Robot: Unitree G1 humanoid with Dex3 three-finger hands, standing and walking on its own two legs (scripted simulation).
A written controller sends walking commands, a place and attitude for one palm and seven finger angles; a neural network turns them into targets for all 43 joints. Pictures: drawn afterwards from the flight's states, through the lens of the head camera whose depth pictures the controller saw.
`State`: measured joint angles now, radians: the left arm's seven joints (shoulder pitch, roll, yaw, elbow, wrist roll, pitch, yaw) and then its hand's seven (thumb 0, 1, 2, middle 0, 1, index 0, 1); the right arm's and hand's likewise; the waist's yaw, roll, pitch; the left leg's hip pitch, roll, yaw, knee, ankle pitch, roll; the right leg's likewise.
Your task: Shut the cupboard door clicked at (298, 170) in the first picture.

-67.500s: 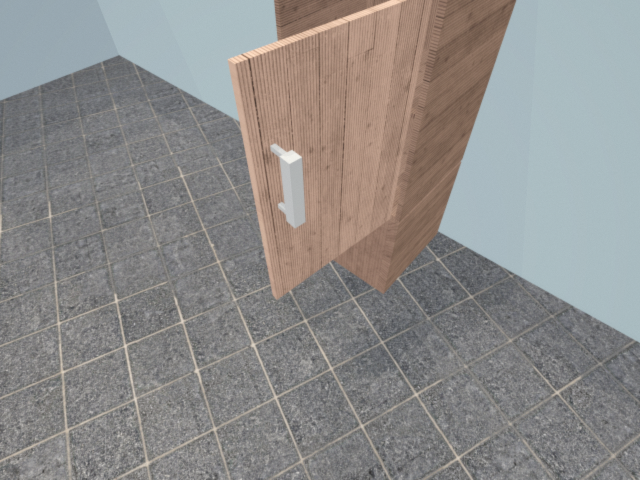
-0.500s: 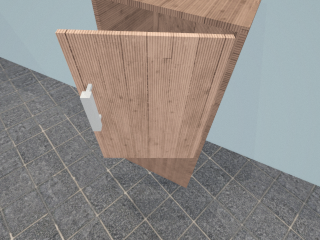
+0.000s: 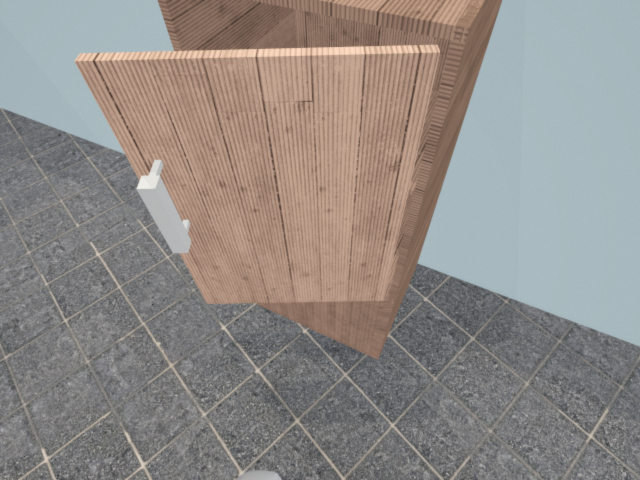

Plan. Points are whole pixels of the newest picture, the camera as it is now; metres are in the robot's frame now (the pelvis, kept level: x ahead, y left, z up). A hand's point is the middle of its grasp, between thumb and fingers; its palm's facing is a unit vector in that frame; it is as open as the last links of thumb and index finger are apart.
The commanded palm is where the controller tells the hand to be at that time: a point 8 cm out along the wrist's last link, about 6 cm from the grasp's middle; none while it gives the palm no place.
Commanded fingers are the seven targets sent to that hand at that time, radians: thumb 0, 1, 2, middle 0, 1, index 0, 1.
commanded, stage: come to a stop and stand still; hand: left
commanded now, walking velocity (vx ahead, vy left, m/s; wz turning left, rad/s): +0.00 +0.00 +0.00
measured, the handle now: (170, 207) +0.48 +0.27 +0.02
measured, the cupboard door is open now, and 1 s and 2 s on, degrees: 27 27 27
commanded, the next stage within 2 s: look again from close up in 0.64 s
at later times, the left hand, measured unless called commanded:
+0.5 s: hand out of the picture -0.05 +0.20 -0.17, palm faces +0.03 -0.98 -0.18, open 7.3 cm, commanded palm none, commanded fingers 0.00 0.90 0.90 -0.20 -0.30 -0.20 -0.30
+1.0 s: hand out of the picture -0.02 +0.20 -0.17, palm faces +0.01 -0.98 -0.21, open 7.3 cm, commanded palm none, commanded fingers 0.00 0.90 0.90 -0.20 -0.30 -0.20 -0.30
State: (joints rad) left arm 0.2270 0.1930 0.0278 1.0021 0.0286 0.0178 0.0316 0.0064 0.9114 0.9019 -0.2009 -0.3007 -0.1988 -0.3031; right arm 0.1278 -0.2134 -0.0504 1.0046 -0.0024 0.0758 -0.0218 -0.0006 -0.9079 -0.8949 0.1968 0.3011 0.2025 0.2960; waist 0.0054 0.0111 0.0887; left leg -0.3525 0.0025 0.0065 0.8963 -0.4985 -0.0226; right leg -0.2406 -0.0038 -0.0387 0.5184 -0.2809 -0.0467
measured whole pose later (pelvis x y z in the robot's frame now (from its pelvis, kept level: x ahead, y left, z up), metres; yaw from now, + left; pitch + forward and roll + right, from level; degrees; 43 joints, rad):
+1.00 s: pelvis -0.02 +0.03 +0.00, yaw +0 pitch -1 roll +0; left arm 0.30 0.14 -0.02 1.12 0.01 -0.02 0.03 0.01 0.92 0.90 -0.20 -0.30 -0.20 -0.30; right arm 0.33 -0.16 0.01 1.06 -0.02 -0.02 -0.03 0.02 -0.93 -0.89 0.20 0.30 0.20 0.30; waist -0.01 0.04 -0.01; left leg -0.16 -0.01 0.04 0.49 -0.31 0.02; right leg -0.25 -0.03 -0.02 0.51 -0.24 0.01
